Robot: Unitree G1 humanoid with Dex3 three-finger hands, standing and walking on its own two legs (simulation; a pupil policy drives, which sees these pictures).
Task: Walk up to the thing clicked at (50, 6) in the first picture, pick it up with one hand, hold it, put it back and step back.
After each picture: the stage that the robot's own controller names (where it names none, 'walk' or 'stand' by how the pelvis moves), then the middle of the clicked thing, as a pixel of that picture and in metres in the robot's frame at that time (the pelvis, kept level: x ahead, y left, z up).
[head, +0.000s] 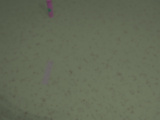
stand; (50, 8) +2.09 +0.52 -0.66
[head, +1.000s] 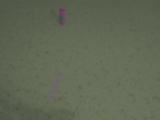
walk; (62, 16) +1.98 +0.29 -0.64
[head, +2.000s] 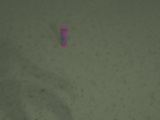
walk; (63, 36) +1.38 +0.21 -0.64
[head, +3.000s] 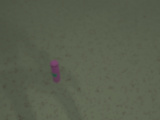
walk; (55, 72) +0.90 +0.24 -0.64
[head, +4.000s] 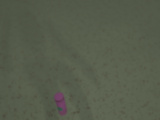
walk; (61, 104) +0.59 +0.23 -0.63
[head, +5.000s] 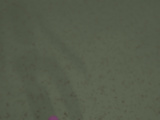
stand; out of the picture +0.41 +0.20 -0.64
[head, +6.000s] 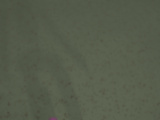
stand; out of the picture +0.41 +0.20 -0.65
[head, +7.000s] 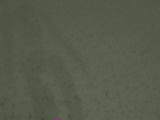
stand; out of the picture +0.42 +0.19 -0.66
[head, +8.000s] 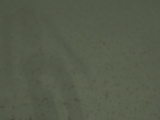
stand; out of the picture +0.41 +0.20 -0.66
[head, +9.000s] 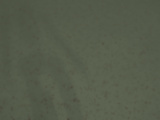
stand; out of the picture +0.40 +0.20 -0.66
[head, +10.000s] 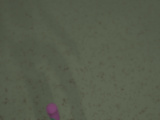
go down; (53, 114) +0.43 +0.19 -0.63
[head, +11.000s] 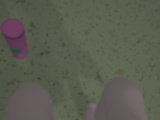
go down; (17, 42) +0.50 +0.22 -0.23
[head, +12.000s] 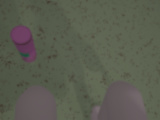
close in; (26, 47) +0.50 +0.21 -0.26
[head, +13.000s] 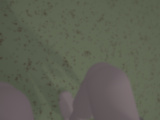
close in; out of the picture +0.49 +0.26 -0.17
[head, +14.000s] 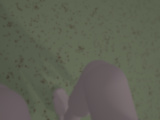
lift; out of the picture +0.48 +0.27 -0.17
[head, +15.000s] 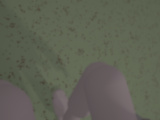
lift; out of the picture +0.44 +0.25 -0.17
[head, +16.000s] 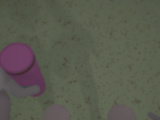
lift; (28, 76) +0.34 +0.18 +0.01
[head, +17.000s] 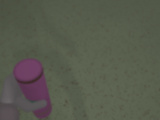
hold; (36, 93) +0.31 +0.17 +0.03
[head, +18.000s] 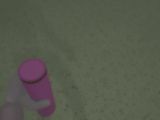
hold; (40, 92) +0.31 +0.15 +0.03
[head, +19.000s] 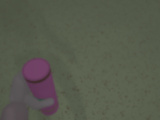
crouch; (44, 91) +0.32 +0.14 +0.04
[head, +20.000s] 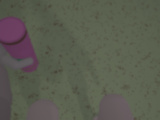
crouch; (21, 50) +0.44 +0.18 -0.05
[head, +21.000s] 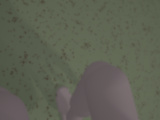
lower; out of the picture +0.47 +0.26 -0.18
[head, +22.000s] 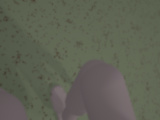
lower; out of the picture +0.48 +0.27 -0.18
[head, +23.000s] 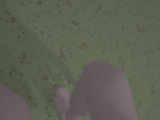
lower; out of the picture +0.47 +0.26 -0.17
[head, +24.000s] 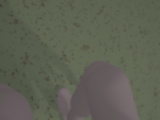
lower; out of the picture +0.46 +0.26 -0.17
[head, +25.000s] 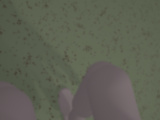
loosen; out of the picture +0.45 +0.23 -0.17
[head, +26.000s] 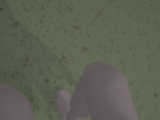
withdraw; out of the picture +0.46 +0.24 -0.18
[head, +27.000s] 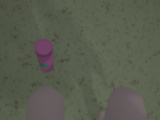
walk; (45, 58) +0.48 +0.18 -0.27
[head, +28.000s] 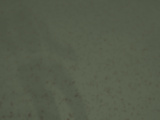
stand; out of the picture +0.39 +0.15 -0.59
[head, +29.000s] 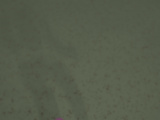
stand; out of the picture +0.41 +0.16 -0.60
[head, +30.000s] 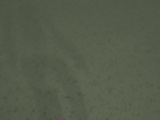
stand; out of the picture +0.41 +0.15 -0.62
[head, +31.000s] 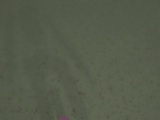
walk; out of the picture +0.43 +0.16 -0.65
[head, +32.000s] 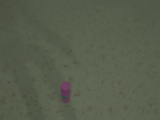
walk; (65, 93) +0.56 +0.11 -0.64
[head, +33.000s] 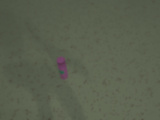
walk; (62, 68) +0.83 +0.25 -0.63
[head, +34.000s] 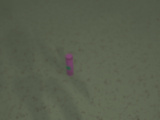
stand; (69, 65) +1.05 +0.18 -0.64
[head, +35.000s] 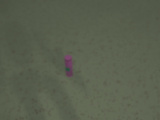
stand; (68, 66) +1.02 +0.18 -0.66
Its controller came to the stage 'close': yes
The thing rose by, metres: 0.69
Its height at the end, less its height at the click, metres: +0.00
